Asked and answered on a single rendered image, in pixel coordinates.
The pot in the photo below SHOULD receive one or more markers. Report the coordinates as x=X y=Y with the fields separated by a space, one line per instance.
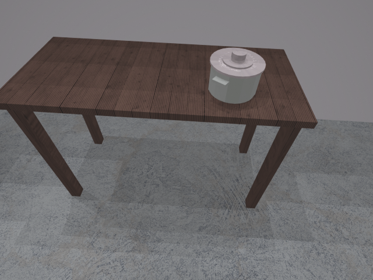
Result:
x=232 y=90

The table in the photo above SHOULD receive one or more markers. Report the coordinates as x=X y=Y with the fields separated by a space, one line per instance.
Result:
x=138 y=79

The knob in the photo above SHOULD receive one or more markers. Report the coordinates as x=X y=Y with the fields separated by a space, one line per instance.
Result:
x=238 y=54

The lid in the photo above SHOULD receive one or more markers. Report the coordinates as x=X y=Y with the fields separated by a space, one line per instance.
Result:
x=222 y=62

